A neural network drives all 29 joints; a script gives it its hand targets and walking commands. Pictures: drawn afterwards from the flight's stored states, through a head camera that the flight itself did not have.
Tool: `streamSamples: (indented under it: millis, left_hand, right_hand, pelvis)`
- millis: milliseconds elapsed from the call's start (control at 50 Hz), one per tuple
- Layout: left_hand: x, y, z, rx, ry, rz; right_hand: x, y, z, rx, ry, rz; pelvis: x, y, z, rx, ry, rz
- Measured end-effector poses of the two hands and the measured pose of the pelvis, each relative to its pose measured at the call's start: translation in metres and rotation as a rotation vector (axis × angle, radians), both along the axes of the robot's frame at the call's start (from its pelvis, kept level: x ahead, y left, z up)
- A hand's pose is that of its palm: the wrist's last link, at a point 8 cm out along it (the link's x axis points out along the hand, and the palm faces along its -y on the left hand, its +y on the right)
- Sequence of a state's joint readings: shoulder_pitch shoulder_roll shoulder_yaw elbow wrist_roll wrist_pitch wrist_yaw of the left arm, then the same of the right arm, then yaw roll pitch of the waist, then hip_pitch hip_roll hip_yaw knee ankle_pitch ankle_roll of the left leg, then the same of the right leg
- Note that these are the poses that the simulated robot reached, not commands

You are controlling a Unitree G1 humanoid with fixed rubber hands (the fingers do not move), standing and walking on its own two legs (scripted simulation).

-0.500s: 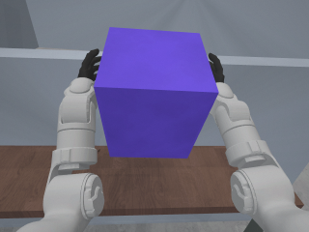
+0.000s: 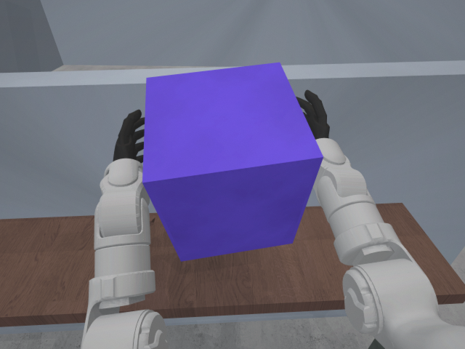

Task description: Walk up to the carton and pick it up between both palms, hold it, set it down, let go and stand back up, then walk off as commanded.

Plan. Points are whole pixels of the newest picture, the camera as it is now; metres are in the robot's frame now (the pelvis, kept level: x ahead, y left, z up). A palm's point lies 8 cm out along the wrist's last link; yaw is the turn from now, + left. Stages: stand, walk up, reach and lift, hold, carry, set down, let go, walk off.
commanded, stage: set down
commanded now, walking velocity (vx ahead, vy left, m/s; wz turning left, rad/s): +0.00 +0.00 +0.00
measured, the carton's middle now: (226, 168) +0.37 +0.02 +0.19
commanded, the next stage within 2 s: none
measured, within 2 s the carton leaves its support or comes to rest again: neither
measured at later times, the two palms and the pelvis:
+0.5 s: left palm (141, 172) +0.38 +0.17 +0.19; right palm (308, 147) +0.42 -0.13 +0.20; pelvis +0.01 +0.00 +0.00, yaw +0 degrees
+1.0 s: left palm (141, 184) +0.37 +0.17 +0.17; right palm (304, 153) +0.42 -0.12 +0.19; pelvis +0.02 +0.00 +0.00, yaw +0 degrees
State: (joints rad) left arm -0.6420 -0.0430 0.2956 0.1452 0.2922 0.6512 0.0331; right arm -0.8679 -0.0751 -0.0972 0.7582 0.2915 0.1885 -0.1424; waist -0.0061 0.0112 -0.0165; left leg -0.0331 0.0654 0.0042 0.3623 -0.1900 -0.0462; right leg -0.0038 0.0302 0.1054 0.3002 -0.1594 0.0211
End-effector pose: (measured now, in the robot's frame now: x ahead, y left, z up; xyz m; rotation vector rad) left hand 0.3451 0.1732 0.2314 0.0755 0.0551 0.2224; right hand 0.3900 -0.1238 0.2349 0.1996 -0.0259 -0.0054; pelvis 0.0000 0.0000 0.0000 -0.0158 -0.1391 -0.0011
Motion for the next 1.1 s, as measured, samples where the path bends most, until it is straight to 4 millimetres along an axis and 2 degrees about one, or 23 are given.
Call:
streamSamples:
  millis: [140, 300, 580, 820, 1100]
  left_hand:
    - [0.002, -0.003, -0.017, -0.006, 0.046, -0.027]
    - [0.014, -0.001, -0.041, -0.04, 0.087, -0.036]
    - [0.037, -0.005, -0.047, -0.016, 0.094, -0.013]
    - [0.029, -0.004, -0.062, 0.007, 0.131, 0.025]
    - [0.018, 0.002, -0.066, -0.035, 0.121, 0.052]
  right_hand:
    - [-0.003, -0.004, -0.005, -0.059, 0.033, -0.017]
    - [0.007, -0.001, -0.021, -0.108, 0.067, -0.021]
    - [0.033, -0.005, -0.036, -0.085, 0.068, -0.007]
    - [0.037, -0.002, -0.052, -0.124, 0.094, 0.032]
    - [0.032, 0.005, -0.048, -0.158, 0.082, 0.061]
  pelvis:
    - [-0.004, -0.003, 0.0, 0.004, -0.005, 0.001]
    - [-0.001, -0.004, 0.001, 0.005, 0.001, 0.001]
    - [0.017, -0.004, 0.001, 0.005, 0.026, 0.002]
    - [0.02, -0.005, 0.001, 0.006, 0.03, 0.002]
    - [0.014, -0.005, 0.001, 0.006, 0.022, 0.002]
